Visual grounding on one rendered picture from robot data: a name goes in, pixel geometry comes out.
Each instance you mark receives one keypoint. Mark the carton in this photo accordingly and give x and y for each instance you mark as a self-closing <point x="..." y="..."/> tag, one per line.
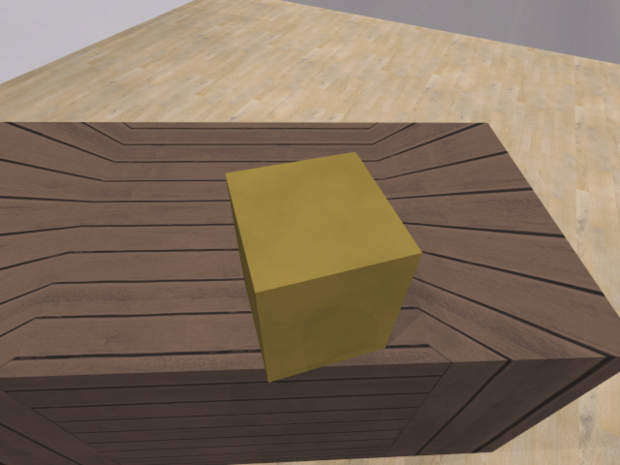
<point x="326" y="260"/>

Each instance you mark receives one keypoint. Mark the pedestal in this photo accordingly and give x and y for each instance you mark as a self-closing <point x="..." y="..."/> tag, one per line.
<point x="126" y="331"/>

